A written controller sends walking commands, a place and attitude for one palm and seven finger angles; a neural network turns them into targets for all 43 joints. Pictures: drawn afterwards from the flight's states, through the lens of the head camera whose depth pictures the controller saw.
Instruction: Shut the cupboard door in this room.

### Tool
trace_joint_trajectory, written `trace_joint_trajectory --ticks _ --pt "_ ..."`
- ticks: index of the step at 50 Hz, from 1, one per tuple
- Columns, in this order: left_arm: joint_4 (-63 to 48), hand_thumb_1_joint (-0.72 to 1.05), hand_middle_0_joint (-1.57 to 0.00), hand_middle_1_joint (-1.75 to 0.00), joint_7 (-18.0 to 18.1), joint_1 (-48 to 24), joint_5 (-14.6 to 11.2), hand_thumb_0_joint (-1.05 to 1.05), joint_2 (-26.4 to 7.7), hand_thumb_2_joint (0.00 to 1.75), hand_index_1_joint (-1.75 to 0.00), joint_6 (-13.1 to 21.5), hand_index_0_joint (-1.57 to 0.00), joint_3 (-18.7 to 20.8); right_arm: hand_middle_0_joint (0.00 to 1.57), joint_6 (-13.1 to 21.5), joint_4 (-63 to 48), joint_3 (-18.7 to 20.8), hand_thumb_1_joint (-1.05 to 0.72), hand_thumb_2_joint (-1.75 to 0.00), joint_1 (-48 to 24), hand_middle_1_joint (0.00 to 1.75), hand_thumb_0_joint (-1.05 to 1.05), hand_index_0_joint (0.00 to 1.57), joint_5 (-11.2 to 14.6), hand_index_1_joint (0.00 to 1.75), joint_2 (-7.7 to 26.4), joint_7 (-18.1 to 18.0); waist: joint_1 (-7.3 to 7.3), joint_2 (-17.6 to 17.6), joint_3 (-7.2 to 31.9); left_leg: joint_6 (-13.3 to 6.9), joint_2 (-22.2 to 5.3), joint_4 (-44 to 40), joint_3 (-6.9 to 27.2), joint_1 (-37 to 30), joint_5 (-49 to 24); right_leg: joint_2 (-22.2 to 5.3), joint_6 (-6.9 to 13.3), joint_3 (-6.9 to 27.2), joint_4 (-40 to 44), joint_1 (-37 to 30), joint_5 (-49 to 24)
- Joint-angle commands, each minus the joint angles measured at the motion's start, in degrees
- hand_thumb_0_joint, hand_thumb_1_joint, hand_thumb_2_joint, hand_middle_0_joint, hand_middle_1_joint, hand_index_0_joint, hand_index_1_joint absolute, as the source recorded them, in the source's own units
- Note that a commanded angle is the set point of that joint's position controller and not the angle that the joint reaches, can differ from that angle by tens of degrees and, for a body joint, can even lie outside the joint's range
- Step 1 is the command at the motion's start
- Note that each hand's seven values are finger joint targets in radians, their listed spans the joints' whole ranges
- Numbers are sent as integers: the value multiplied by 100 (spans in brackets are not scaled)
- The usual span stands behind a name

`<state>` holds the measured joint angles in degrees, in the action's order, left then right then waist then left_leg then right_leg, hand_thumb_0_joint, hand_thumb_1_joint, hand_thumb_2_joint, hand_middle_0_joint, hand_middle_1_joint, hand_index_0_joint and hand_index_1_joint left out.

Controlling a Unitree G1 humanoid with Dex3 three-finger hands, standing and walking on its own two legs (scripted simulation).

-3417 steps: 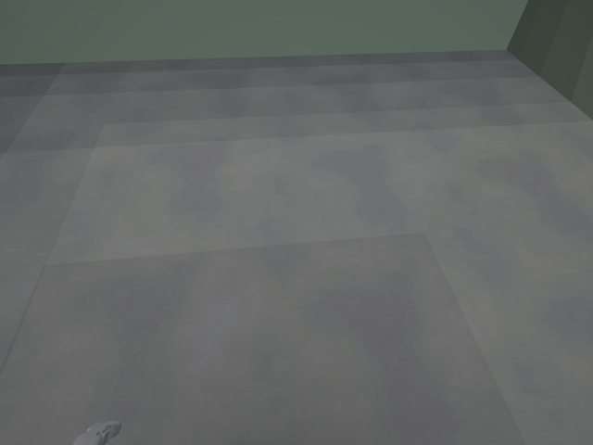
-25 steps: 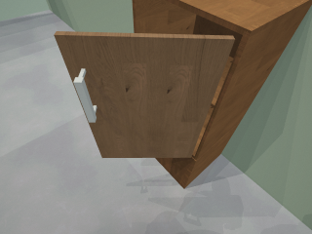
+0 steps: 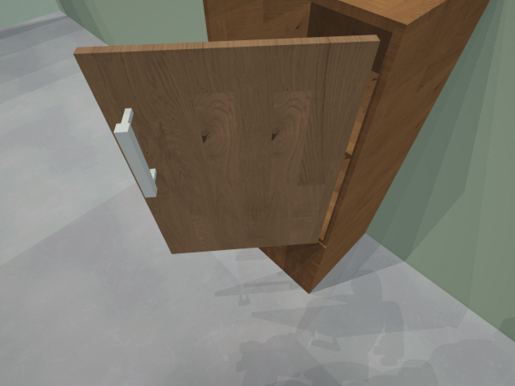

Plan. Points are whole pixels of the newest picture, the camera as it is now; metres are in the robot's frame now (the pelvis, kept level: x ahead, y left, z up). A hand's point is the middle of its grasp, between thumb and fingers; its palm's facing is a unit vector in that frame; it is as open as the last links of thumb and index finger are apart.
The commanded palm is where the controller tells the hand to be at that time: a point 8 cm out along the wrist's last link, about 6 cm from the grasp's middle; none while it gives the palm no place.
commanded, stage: come to a stop and stand still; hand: left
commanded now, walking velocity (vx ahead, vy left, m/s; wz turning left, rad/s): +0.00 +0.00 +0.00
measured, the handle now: (140, 155) +0.45 +0.23 +0.09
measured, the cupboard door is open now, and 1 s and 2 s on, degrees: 50 50 50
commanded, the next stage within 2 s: look again from close up in 0.62 s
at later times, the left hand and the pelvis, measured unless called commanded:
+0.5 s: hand out of the picture -0.04 +0.25 -0.17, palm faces +0.01 -0.97 -0.24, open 7.4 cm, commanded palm none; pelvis -0.05 +0.06 +0.00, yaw +1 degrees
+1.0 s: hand out of the picture +0.01 +0.22 -0.17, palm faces +0.02 -0.98 -0.20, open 7.4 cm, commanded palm none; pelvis +0.00 +0.04 +0.00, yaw +1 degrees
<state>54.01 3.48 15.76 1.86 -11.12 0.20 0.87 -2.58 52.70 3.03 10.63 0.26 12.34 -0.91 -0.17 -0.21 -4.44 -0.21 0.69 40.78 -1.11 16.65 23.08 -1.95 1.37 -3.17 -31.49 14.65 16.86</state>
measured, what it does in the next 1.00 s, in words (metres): steps on the spot: left foot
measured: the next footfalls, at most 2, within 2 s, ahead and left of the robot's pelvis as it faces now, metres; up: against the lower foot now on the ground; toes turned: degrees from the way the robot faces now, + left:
left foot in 0.04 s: +0.05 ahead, +0.11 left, +0.00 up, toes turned -2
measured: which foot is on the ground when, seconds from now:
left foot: up 0.00-0.02, down 0.04-1.00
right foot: down 0.00-1.00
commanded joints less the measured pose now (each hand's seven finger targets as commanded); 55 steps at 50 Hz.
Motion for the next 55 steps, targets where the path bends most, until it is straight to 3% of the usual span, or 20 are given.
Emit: trace_joint_trajectory --ticks 1,2,3,4,5,7,8,10,12,16,19,26,31,33,37,44,48,55 --pt "-459 90 -20 -30 49 -44 -96 0 -879 90 -30 30 -20 153 20 273 -319 -44 -90 -90 624 30 0 20 -68 30 432 47 -144 -22 1011 -156 -420 -1647 231 -899 -2220 -603 169 412 -319 -480 -2342" --pt "-480 90 -20 -30 24 35 -127 0 -674 90 -30 -29 -20 121 20 295 -380 -38 -90 -90 503 30 0 20 -101 30 667 30 10 560 848 -398 -998 -1625 863 -707 -3028 -294 -44 233 -160 -183 -952" --pt "-466 90 -20 -30 9 55 -107 0 -617 90 -30 -83 -20 99 20 294 -442 -61 -90 -90 434 30 0 20 -125 30 796 18 98 637 632 -634 -1291 -1740 1086 -421 -3247 -126 -121 134 -41 -164 100" --pt "-491 90 -20 -30 -6 1 -93 0 -556 90 -30 -82 -20 94 20 275 -445 -92 -90 -90 291 30 0 20 -143 30 792 -3 140 457 209 -629 -1180 -1761 948 -42 -2803 -48 -100 164 165 -164 171" --pt "-411 90 -20 -30 -36 -163 -81 0 -590 90 -30 -110 -20 83 20 297 -390 -131 -90 -90 202 30 0 20 -133 30 646 -4 90 998 -12 -538 -953 -2064 1092 230 -2072 -60 -73 167 154 -231 313" --pt "-376 90 -20 -30 -108 -153 -73 0 -655 90 -30 -141 -20 44 20 284 -422 -179 -90 -90 138 30 0 20 -129 30 667 8 118 694 -493 -450 -800 -2513 1115 717 -271 -39 -25 292 336 -159 384" --pt "-380 90 -20 -30 -133 -191 -63 0 -653 90 -30 -137 -20 46 20 286 -381 -174 -90 -90 201 30 0 20 -149 30 651 16 105 716 -544 -440 -736 -2648 1132 775 84 -61 -2 298 392 -167 325" --pt "-364 90 -20 -30 -156 -109 -63 0 -688 90 -30 -130 -20 30 20 286 -342 -178 -90 -90 293 30 0 20 -151 30 709 33 100 370 -397 -421 -701 -2807 1160 771 810 -58 3 372 423 -181 414" --pt "-363 90 -20 -30 -167 -25 -50 0 -690 90 -30 -123 -20 43 20 282 -316 -144 -90 -90 334 30 0 20 -162 30 720 41 95 205 -227 -432 -689 -2871 1213 685 1066 -32 -3 399 412 -152 521" --pt "-328 90 -20 -30 -174 35 -56 0 -685 90 -30 -90 -20 50 20 285 -224 -144 -90 -90 365 30 0 20 -154 30 749 39 71 16 9 -437 -663 -2813 1222 449 979 -47 3 547 497 -101 593" --pt "-269 90 -20 -30 -176 116 -57 0 -662 90 -30 -60 -20 47 20 286 -132 -146 -90 -90 382 30 0 20 -147 30 749 33 53 161 103 -435 -620 -2764 1206 346 865 -35 26 667 536 -86 534" --pt "39 90 -20 -30 -166 308 -77 0 -575 90 -30 8 -20 -3 20 344 144 -177 -90 -90 487 30 0 20 -112 30 657 1 32 284 124 -417 -626 -2758 1281 88 508 -80 90 902 680 -63 199" --pt "262 90 -20 -30 -149 439 -90 0 -560 90 -30 83 -20 -76 20 386 315 -210 -90 -90 527 30 0 20 -83 30 584 1 6 135 56 -356 -539 -2614 1093 -97 190 -210 137 1124 901 1 131" --pt "329 90 -20 -30 -141 438 -78 0 -549 90 -30 92 -20 -86 20 384 367 -204 -90 -90 545 30 0 20 -78 30 572 -2 -11 33 -44 -353 -539 -2572 1060 -144 21 -204 130 1124 910 69 13" --pt "433 90 -20 -30 -134 498 -92 0 -517 90 -30 116 -20 -115 20 434 459 -229 -90 -90 552 30 0 20 -62 30 557 -15 -9 -39 134 -343 -535 -2435 928 -360 -506 -237 95 1135 878 -47 -372" --pt "495 90 -20 -30 -97 441 -107 0 -580 90 -30 141 -20 -91 20 514 557 -249 -90 -90 498 30 0 20 -46 30 502 -69 11 -56 427 -323 -523 -1979 673 -727 -2153 -311 49 1112 715 -361 -1441" --pt "471 90 -20 -30 -84 355 -108 0 -604 90 -30 141 -20 -73 20 514 606 -244 -90 -90 451 30 0 20 -54 30 483 -90 23 -8 396 -300 -534 -1880 613 -817 -2535 -324 58 1074 668 -419 -1756" --pt "383 90 -20 -30 -84 132 -123 0 -692 90 -30 115 -20 -44 20 497 650 -251 -90 -90 400 30 0 20 -77 30 511 -102 28 58 387 -260 -541 -1913 610 -822 -2591 -331 73 1067 651 -538 -1827"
